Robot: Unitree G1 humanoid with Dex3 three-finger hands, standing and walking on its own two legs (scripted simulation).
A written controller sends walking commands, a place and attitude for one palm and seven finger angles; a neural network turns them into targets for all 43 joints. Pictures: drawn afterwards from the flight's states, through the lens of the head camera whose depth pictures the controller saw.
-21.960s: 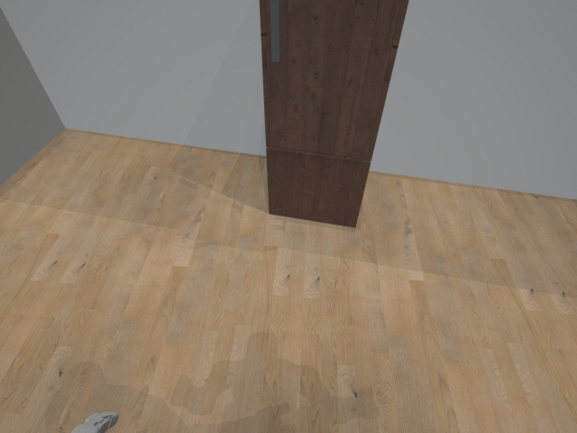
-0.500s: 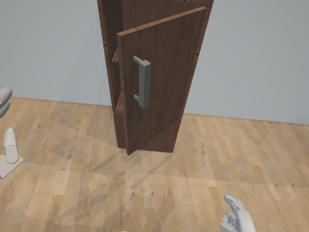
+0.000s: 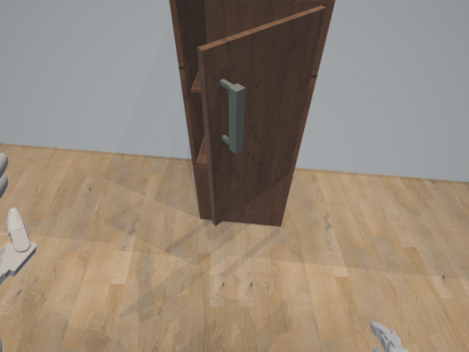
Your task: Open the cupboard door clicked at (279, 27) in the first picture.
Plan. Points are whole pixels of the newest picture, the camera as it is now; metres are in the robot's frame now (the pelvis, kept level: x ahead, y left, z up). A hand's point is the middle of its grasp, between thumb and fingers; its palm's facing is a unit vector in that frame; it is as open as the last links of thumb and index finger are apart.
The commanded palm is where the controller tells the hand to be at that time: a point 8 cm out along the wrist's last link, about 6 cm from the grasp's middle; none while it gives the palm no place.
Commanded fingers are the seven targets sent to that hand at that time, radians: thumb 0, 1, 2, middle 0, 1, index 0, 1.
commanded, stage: stop stepping back and stand still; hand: left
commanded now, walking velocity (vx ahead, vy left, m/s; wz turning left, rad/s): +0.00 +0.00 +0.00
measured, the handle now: (230, 117) +0.58 +0.05 +0.09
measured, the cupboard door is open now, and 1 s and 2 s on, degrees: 47 47 47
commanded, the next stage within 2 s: let the arm hang, fingers relaxed in 0.62 s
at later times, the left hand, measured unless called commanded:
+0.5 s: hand out of the picture +0.14 +0.29 +0.15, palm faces +0.46 -0.78 -0.42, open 7.4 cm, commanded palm +0.09 +0.32 +0.18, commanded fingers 0.00 0.90 0.90 -0.20 -0.30 -0.20 -0.30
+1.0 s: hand out of the picture +0.03 +0.20 -0.16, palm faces -0.04 -0.97 -0.23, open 7.4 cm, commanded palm none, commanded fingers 0.00 0.90 0.90 -0.20 -0.30 -0.20 -0.30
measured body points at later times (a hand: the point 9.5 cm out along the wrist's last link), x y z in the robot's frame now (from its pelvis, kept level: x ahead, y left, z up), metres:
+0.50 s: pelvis -0.05 +0.02 +0.01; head -0.05 +0.02 +0.46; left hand +0.11 +0.32 +0.18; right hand +0.12 -0.20 -0.08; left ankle -0.01 +0.13 -0.74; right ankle -0.02 -0.11 -0.74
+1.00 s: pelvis -0.06 +0.01 -0.01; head -0.04 +0.01 +0.44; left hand +0.03 +0.25 -0.14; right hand +0.02 -0.26 -0.14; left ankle -0.01 +0.13 -0.74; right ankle -0.02 -0.11 -0.74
